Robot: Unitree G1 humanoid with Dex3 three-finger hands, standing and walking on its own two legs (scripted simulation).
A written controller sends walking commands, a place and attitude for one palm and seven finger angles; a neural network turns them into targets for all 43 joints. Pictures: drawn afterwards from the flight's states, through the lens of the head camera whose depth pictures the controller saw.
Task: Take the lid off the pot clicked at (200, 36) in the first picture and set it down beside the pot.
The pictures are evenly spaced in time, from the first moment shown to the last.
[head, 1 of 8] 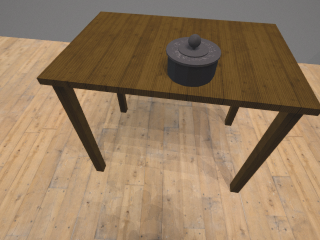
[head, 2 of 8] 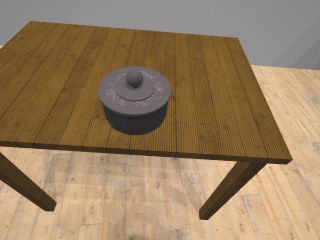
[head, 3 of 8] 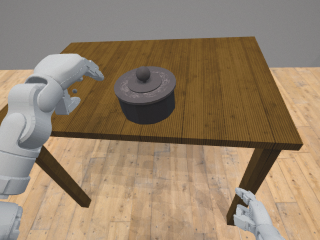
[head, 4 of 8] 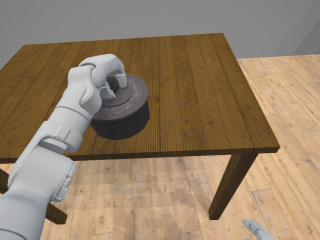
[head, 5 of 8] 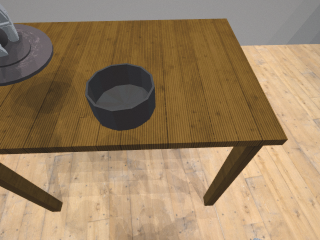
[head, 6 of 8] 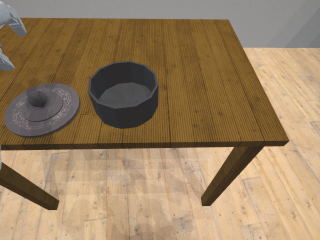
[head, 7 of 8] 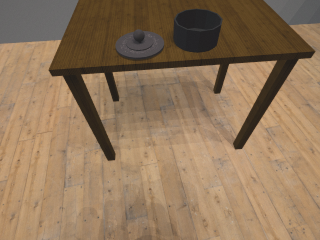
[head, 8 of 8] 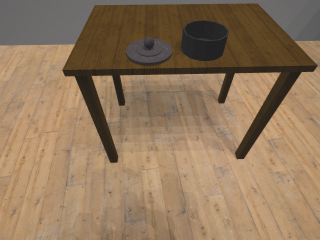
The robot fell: no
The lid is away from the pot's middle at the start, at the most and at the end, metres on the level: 0.00 0.24 0.23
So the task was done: yes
